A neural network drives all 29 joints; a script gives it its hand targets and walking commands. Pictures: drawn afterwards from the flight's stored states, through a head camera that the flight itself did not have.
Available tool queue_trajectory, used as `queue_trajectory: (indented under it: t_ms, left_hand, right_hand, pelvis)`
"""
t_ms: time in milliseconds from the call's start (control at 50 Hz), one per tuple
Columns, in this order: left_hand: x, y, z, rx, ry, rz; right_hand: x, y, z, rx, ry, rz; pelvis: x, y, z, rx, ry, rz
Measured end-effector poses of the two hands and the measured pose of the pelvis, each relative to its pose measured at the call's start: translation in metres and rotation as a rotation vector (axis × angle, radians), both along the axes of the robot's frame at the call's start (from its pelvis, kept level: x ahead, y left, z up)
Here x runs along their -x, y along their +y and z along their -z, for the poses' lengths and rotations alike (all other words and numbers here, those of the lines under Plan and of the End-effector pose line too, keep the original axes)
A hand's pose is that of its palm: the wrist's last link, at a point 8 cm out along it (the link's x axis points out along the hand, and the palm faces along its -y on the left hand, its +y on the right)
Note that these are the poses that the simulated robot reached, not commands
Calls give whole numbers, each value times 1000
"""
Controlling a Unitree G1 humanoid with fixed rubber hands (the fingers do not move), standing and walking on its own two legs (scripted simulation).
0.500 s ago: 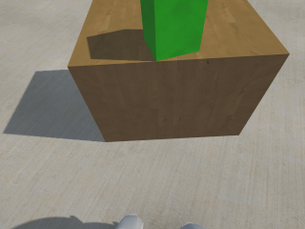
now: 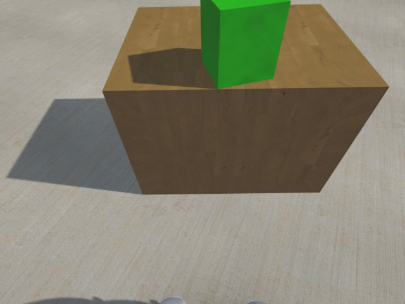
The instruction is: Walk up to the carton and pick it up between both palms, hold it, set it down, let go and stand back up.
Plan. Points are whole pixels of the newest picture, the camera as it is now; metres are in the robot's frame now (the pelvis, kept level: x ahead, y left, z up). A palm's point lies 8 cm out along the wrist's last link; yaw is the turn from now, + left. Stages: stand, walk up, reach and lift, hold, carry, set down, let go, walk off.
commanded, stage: walk up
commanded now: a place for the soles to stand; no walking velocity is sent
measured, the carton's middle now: (238, 35) +0.91 -0.07 +0.09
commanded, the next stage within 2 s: none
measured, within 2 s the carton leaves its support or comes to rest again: neither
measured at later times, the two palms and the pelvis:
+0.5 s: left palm out of the picture +0.09 +0.32 -0.11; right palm out of the picture +0.08 -0.29 -0.08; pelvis +0.02 +0.02 +0.00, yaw +1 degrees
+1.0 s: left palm out of the picture +0.11 +0.30 -0.09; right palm (370, 276) +0.21 -0.31 -0.08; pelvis +0.13 +0.00 +0.02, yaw +1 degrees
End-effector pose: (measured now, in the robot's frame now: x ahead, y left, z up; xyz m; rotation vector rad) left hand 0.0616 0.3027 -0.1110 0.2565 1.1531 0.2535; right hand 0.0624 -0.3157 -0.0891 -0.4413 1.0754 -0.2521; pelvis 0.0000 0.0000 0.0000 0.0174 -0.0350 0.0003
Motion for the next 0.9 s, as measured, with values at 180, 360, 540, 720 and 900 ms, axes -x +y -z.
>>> queue_trajectory:
  t_ms: [180, 360, 540, 720, 900]
  left_hand:
    - [-2, 13, 4, 11, 20, -14]
    - [-17, 11, -1, 3, -22, -7]
    - [-34, 14, 0, 32, -46, 7]
    - [-58, -14, -9, 8, -64, 29]
    - [-39, -10, -26, -13, 83, -24]
  right_hand:
    - [-9, 13, -3, 9, 7, -22]
    - [-15, 12, -2, 0, 2, -22]
    - [-24, 19, -5, -13, 3, -46]
    - [-63, -9, 5, -57, -12, -31]
    - [-111, -3, -9, -90, 0, -39]
  pelvis:
    - [-7, 13, 0, 12, 6, -9]
    - [-10, 11, -1, 8, 17, -15]
    - [-21, 16, -1, 18, -6, -17]
    - [-60, -14, 0, -9, 9, -8]
    - [-105, -12, -19, -4, 7, -17]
